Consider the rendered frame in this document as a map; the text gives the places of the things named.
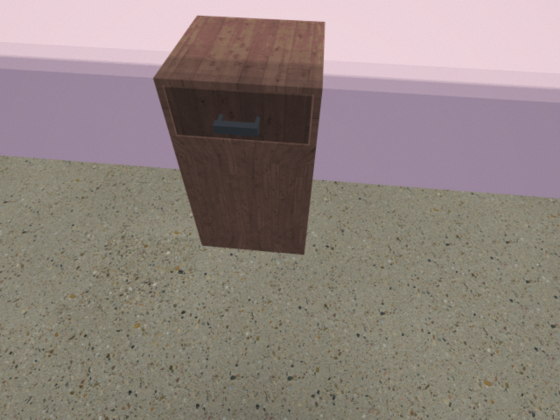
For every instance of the handle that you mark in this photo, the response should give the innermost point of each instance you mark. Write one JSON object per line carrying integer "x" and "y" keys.
{"x": 236, "y": 128}

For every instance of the cabinet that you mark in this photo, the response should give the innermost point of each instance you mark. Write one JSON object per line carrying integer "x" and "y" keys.
{"x": 247, "y": 194}

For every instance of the drawer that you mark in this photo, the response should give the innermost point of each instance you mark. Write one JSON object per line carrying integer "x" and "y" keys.
{"x": 284, "y": 117}

